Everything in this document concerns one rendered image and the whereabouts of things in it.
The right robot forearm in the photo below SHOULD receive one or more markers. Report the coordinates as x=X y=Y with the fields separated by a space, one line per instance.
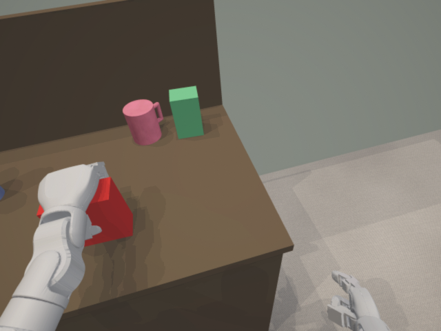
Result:
x=369 y=323

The sponge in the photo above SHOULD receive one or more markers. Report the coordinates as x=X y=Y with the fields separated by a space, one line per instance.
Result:
x=109 y=211

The left robot forearm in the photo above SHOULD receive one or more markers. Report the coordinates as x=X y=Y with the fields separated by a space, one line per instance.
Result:
x=54 y=272

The robot left hand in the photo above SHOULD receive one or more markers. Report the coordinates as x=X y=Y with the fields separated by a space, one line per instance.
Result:
x=74 y=186

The table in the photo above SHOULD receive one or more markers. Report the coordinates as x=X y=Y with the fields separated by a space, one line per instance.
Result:
x=207 y=241

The robot right hand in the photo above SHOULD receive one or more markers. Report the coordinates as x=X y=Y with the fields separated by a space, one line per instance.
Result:
x=345 y=312

